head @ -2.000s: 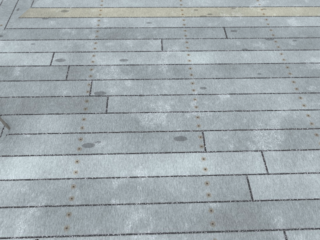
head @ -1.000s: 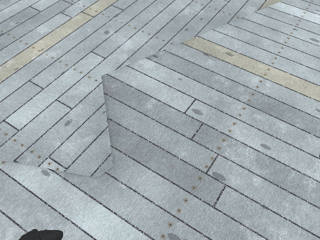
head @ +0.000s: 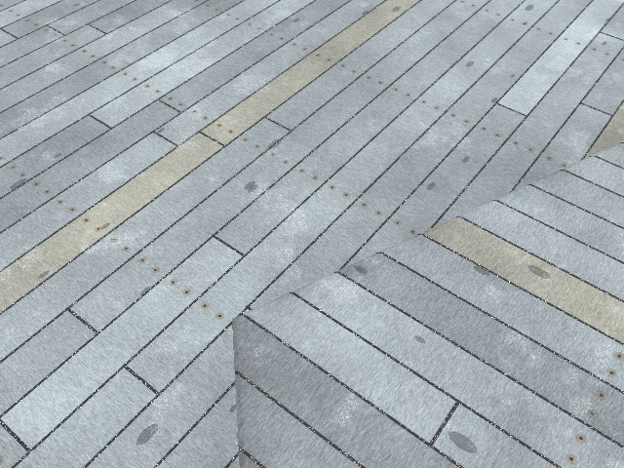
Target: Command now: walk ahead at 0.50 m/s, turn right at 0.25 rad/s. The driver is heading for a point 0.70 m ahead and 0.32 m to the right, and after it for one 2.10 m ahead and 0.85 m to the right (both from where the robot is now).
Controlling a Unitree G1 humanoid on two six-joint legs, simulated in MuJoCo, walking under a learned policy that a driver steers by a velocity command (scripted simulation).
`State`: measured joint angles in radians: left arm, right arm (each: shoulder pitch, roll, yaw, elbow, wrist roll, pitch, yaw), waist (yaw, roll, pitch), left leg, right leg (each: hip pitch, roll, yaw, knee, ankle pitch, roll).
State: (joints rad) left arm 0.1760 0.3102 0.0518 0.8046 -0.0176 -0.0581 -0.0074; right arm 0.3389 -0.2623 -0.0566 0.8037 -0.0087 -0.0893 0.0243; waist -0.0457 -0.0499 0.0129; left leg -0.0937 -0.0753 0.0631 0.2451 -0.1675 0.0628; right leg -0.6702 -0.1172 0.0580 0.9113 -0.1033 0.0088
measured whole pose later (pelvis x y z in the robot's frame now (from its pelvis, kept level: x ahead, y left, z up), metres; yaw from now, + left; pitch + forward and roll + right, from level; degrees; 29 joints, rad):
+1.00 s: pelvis +0.55 -0.12 +0.00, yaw -34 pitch +1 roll +2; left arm 0.21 0.32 0.07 0.67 -0.03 -0.01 -0.01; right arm 0.31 -0.26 -0.05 0.80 -0.01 -0.09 0.01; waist -0.06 -0.05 0.03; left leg -0.10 -0.02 0.11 0.30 -0.21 0.03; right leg -0.67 -0.08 0.06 1.03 -0.20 0.01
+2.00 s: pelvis +1.00 -0.52 -0.01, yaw -34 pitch +1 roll +2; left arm 0.26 0.26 -0.03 0.76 0.11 -0.09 -0.03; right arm 0.39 -0.25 -0.02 0.87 -0.06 -0.11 0.04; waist -0.05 -0.03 0.01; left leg -0.26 -0.16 -0.03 0.43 -0.19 0.12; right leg -0.59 -0.07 0.12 1.14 -0.33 0.02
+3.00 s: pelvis +1.53 -0.71 -0.15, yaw +3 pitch +4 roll +1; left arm 0.28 0.28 0.03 0.82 -0.04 -0.10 0.04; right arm 0.21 -0.27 -0.06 0.87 0.01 -0.02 0.01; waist 0.03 -0.02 0.04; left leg -0.45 -0.09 -0.02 0.59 -0.21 0.07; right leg -0.59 -0.12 0.08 1.76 -0.64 0.11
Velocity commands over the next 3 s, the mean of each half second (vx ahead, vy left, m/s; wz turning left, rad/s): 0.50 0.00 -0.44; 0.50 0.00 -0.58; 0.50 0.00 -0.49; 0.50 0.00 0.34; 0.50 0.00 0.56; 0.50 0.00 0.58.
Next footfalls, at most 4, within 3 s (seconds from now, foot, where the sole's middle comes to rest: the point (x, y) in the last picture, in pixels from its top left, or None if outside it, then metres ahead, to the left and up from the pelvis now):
0.26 right None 0.32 -0.15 -0.78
0.72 left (318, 416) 0.62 -0.03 -0.78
1.24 right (475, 374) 0.71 -0.40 -0.78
1.80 left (479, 249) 1.08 -0.50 -0.78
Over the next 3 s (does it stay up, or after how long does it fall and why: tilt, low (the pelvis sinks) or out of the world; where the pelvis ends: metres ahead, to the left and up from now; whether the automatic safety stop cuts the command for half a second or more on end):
stays up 1.53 -0.71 -0.15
